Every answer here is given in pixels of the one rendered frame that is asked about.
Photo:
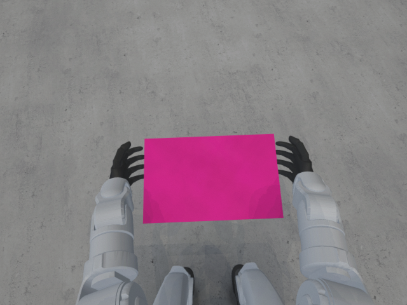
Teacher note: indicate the robot left thigh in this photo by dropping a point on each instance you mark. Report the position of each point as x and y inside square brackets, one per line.
[176, 289]

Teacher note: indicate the robot right hand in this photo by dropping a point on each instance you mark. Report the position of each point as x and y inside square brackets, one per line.
[299, 157]

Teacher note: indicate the left robot upper arm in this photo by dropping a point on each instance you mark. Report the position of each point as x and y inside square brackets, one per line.
[123, 293]

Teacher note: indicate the robot thigh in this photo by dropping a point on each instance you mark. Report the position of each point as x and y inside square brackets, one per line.
[176, 289]
[254, 288]

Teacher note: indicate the carton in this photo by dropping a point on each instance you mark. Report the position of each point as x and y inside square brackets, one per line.
[232, 177]

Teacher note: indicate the left robot forearm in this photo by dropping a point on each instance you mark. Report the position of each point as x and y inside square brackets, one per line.
[112, 259]

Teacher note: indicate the robot left hand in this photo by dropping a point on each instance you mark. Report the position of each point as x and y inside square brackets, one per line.
[121, 163]

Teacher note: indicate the robot right thigh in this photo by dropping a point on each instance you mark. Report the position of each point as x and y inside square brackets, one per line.
[254, 288]

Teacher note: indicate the right robot forearm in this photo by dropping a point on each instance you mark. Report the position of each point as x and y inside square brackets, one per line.
[324, 251]

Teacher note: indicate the right robot upper arm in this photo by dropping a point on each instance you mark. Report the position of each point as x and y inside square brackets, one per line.
[319, 291]

